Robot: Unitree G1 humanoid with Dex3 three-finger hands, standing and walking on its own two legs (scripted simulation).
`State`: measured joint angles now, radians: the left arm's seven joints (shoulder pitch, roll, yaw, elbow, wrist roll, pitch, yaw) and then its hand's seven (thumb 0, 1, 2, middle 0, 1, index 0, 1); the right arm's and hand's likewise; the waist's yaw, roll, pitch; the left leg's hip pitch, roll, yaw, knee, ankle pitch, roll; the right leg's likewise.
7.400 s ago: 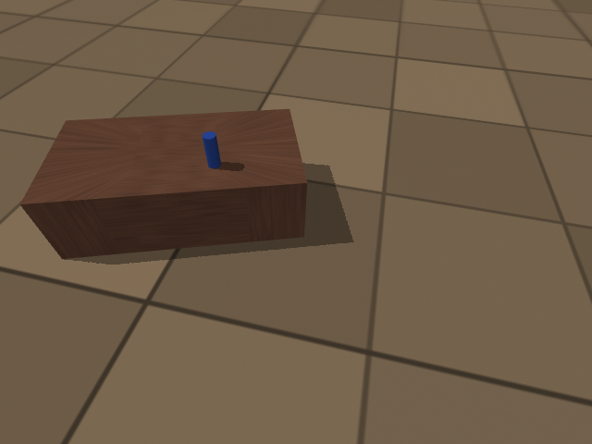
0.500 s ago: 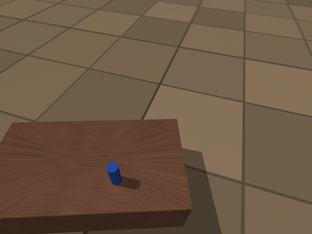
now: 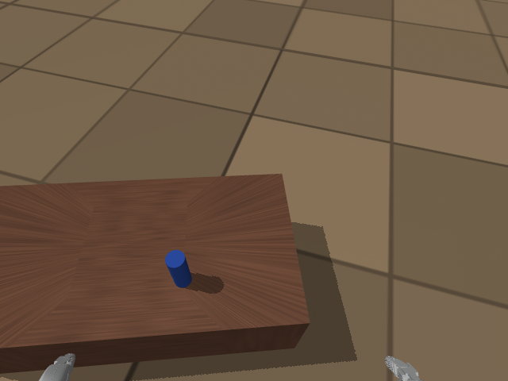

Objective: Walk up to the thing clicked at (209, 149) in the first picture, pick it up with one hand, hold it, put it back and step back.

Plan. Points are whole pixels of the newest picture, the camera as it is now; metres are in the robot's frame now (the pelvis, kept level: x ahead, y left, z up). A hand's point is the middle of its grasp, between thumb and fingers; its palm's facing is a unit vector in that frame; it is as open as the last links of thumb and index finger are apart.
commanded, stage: go down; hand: left
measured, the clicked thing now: (179, 269) +0.47 +0.19 -0.36
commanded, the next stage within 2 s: none
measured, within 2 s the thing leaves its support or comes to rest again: neither
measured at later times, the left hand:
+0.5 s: hand out of the picture +0.14 +0.27 -0.13, palm faces +0.05 -0.95 -0.32, open 17.4 cm
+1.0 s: hand out of the picture +0.13 +0.27 -0.13, palm faces +0.07 -0.94 -0.33, open 17.5 cm
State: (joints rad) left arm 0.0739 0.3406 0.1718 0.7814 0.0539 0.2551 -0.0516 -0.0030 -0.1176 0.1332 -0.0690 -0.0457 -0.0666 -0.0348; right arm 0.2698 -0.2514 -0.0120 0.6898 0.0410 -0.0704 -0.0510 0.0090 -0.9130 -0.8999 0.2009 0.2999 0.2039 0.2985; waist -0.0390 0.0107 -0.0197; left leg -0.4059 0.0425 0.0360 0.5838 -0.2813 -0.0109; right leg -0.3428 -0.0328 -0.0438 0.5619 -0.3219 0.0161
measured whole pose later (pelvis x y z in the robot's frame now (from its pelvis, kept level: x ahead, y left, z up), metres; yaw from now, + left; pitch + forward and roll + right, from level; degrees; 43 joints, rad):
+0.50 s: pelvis +0.00 +0.00 -0.03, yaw +1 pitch +10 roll -2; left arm 0.26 0.36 0.18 0.38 0.04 0.44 -0.12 -0.01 -0.55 0.03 -0.10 -0.07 -0.09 -0.07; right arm 0.24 -0.24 0.00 0.61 0.02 -0.16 -0.13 0.01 -0.86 -0.89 0.20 0.30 0.20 0.30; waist -0.03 0.03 -0.11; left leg -0.63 0.05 -0.01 0.87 -0.42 -0.01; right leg -0.54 -0.03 -0.07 0.82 -0.45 0.02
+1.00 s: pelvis -0.01 +0.01 -0.05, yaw +1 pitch +11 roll -3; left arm 0.37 0.37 0.18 0.16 0.00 0.55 -0.09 -0.01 -0.59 0.06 -0.09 -0.08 -0.08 -0.08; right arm 0.28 -0.24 0.01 0.59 0.02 -0.23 -0.18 0.01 -0.86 -0.89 0.20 0.30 0.21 0.30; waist -0.04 0.04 -0.15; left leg -0.75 0.06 -0.03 1.01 -0.47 -0.01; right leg -0.64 -0.03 -0.09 0.94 -0.50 0.02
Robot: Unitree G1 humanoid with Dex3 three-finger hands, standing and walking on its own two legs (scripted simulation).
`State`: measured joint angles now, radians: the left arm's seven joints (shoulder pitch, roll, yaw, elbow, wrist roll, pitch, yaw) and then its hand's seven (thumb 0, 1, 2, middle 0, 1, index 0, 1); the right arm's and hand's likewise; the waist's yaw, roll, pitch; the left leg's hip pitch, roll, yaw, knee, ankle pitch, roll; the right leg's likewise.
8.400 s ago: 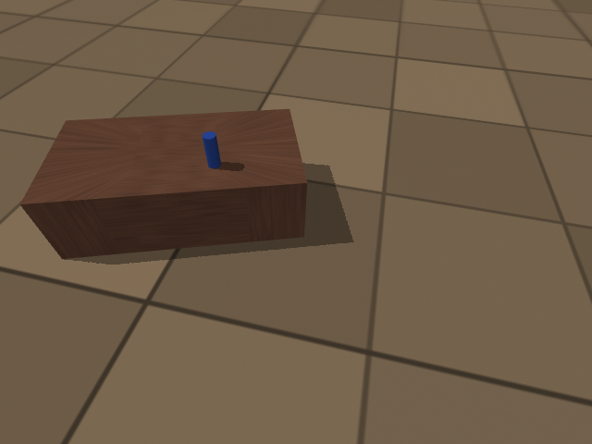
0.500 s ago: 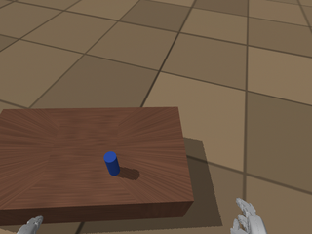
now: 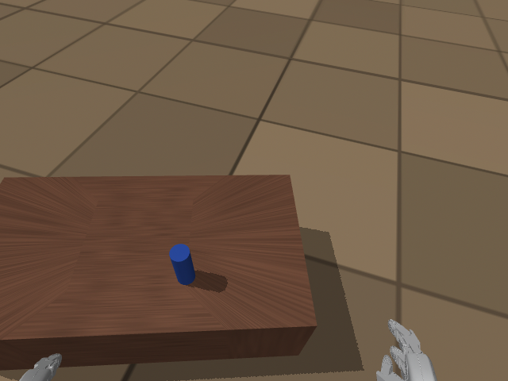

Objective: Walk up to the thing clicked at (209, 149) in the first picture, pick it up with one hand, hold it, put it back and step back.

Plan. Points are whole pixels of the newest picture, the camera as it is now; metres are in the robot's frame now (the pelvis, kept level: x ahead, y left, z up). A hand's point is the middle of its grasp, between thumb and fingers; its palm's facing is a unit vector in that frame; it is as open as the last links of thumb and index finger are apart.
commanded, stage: go down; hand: left
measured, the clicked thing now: (183, 265) +0.49 +0.17 -0.31
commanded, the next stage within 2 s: none
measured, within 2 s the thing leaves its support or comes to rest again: neither
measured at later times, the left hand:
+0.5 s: hand (62, 339) +0.23 +0.30 -0.06, palm faces +0.13 -0.95 -0.29, open 17.3 cm
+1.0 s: hand (53, 282) +0.31 +0.34 -0.04, palm faces +0.12 -0.98 -0.16, open 17.5 cm
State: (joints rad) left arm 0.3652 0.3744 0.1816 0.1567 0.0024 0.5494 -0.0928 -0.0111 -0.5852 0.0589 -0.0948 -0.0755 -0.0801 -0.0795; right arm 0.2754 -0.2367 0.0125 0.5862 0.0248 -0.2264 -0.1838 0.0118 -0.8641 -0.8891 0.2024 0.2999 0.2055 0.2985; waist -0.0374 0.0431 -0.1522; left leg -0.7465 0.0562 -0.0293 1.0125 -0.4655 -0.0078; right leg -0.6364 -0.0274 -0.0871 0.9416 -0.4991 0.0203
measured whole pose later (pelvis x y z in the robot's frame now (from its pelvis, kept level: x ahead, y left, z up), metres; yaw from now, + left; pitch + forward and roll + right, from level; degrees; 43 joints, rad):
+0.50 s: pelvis -0.02 -0.01 +0.00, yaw +0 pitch +12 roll -3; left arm 0.03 0.49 0.30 0.42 -0.04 0.40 -0.18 -0.01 -0.52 0.08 -0.08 -0.05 -0.05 -0.06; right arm 0.26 -0.25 0.04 0.68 0.02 -0.30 -0.20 0.01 -0.87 -0.89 0.20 0.30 0.21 0.30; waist -0.05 0.02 -0.11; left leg -0.78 0.06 -0.04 1.02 -0.44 -0.01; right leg -0.67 -0.02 -0.10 0.96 -0.48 0.01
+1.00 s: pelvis -0.02 +0.00 -0.01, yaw -2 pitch +16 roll -3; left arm -0.35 0.64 0.52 0.96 -0.02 -0.05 -0.43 -0.02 -0.55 0.06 -0.08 -0.02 -0.05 -0.04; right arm 0.33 -0.28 0.01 0.70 -0.02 -0.23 -0.14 0.01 -0.90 -0.91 0.20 0.30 0.21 0.30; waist -0.06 -0.01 -0.08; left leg -0.89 0.07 -0.01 1.05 -0.44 0.00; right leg -0.79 -0.02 -0.06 0.99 -0.47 0.02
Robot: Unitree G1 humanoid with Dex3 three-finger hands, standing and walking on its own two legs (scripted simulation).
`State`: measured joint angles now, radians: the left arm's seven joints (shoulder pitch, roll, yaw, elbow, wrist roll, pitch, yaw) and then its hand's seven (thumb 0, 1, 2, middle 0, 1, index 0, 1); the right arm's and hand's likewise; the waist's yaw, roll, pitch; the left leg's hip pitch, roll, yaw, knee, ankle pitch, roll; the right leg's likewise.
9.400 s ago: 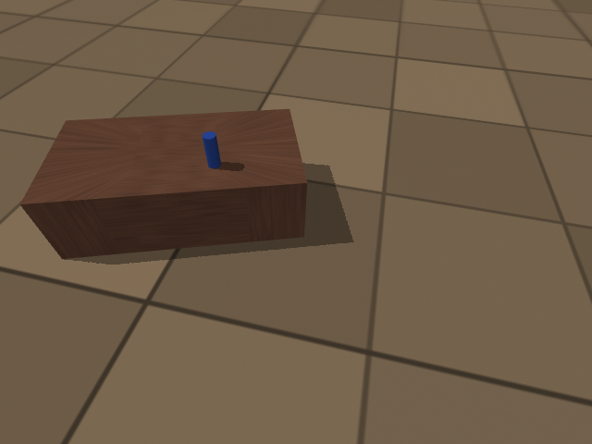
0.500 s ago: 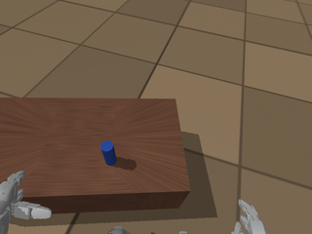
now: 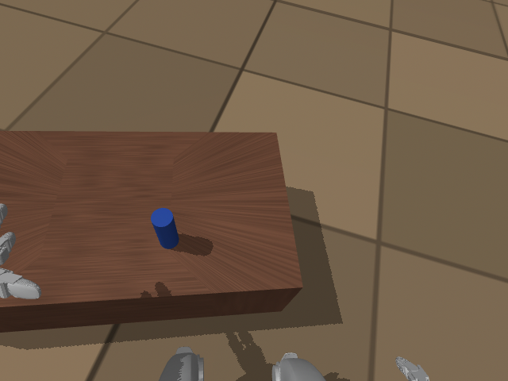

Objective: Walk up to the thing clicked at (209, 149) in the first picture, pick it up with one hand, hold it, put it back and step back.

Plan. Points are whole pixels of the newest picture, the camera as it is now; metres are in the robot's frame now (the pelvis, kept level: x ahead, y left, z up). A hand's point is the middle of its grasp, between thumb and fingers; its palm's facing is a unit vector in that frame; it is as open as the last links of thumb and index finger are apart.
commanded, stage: go down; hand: left
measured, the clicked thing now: (166, 229) +0.50 +0.19 -0.30
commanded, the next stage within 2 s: none
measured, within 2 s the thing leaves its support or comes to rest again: neither
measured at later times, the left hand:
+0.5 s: hand (12, 226) +0.37 +0.36 -0.01, palm faces +0.16 -0.98 -0.11, open 17.3 cm
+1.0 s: hand (9, 215) +0.39 +0.38 -0.01, palm faces +0.16 -0.98 -0.09, open 17.4 cm
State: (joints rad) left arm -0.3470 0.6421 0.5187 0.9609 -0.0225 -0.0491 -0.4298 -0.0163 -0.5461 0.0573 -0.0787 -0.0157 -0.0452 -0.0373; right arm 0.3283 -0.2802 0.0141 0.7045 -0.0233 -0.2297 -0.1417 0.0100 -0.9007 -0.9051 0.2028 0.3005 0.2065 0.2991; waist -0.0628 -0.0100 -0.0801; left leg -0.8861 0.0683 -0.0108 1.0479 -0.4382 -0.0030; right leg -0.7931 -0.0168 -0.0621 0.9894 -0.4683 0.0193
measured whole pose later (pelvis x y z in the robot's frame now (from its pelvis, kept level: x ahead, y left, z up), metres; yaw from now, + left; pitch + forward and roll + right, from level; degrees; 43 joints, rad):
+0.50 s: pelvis +0.00 +0.01 -0.01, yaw -1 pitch +19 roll -4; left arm -0.51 0.76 0.59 1.12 -0.04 -0.17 -0.49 -0.02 -0.47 0.05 -0.07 -0.01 -0.04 -0.02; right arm 0.32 -0.29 0.05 0.69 -0.03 -0.17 -0.13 0.01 -0.90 -0.90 0.20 0.30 0.21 0.30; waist -0.09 -0.02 -0.08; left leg -0.99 0.07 -0.02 1.10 -0.45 0.00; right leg -0.89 -0.01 -0.07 1.02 -0.47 0.03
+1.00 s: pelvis -0.01 +0.01 -0.02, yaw -1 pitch +21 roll -5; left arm -0.60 0.81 0.62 1.17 -0.04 -0.21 -0.53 -0.02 -0.50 0.04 -0.07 -0.01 -0.05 -0.03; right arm 0.30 -0.29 0.06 0.67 -0.05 -0.16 -0.12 0.01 -0.90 -0.90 0.20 0.30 0.21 0.30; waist -0.10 -0.02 -0.08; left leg -1.07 0.07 -0.03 1.16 -0.46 0.01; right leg -0.96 -0.01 -0.08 1.07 -0.48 0.03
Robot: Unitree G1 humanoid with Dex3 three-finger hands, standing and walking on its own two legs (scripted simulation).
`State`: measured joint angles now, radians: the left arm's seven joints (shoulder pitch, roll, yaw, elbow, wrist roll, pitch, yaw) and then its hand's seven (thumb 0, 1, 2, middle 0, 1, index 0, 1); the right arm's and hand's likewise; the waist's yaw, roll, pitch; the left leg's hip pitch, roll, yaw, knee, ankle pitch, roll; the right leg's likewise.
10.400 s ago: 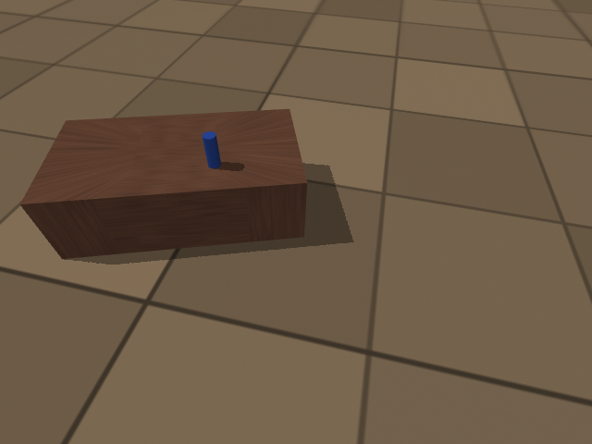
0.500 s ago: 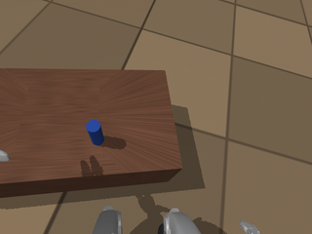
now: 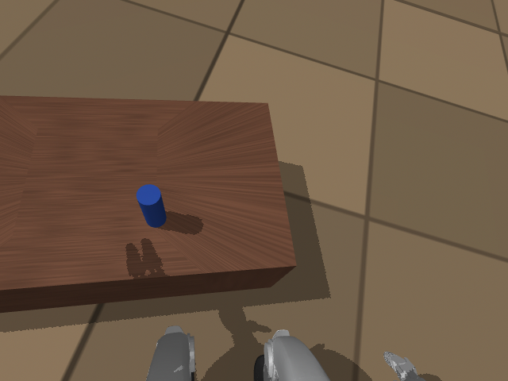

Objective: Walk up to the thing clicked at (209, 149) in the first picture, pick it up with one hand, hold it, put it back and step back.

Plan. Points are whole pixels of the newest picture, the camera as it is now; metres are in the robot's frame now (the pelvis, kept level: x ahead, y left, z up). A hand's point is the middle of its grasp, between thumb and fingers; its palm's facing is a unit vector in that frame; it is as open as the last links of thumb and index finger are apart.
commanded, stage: go down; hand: left
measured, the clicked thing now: (152, 207) +0.51 +0.18 -0.28
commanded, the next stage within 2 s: none
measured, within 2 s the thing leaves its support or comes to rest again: neither
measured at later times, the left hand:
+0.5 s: hand out of the picture +0.41 +0.38 +0.01, palm faces +0.17 -0.98 -0.08, open 17.4 cm
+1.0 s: hand out of the picture +0.41 +0.38 +0.01, palm faces +0.17 -0.98 -0.06, open 17.4 cm
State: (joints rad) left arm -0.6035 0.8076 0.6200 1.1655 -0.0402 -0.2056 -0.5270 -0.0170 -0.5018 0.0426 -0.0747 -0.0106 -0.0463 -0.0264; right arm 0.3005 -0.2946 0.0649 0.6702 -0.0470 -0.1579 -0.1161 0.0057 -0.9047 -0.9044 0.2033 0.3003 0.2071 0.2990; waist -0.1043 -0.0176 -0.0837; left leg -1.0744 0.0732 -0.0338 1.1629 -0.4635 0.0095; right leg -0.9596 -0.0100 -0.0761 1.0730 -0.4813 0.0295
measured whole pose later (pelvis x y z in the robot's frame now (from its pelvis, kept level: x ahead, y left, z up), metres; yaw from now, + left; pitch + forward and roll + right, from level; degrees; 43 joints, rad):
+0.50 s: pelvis +0.00 +0.00 -0.01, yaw +0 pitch +24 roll -5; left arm -0.66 0.87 0.66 1.19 -0.05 -0.21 -0.57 -0.02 -0.50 0.06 -0.07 -0.02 -0.04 -0.04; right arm 0.31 -0.30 0.09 0.67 -0.05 -0.15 -0.11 0.01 -0.90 -0.90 0.20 0.30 0.21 0.30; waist -0.12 -0.01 -0.09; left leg -1.15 0.07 -0.05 1.22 -0.48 0.00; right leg -1.03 -0.01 -0.08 1.13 -0.50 0.03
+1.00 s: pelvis +0.00 +0.00 -0.02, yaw +0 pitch +24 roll -6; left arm -0.67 0.88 0.68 1.18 -0.08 -0.22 -0.60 -0.02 -0.51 0.06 -0.07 -0.03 -0.04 -0.05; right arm 0.30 -0.30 0.08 0.68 -0.04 -0.14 -0.12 0.00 -0.91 -0.90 0.20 0.30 0.21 0.30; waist -0.12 -0.01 -0.09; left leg -1.17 0.07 -0.06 1.24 -0.49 0.00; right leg -1.05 -0.01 -0.09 1.15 -0.52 0.02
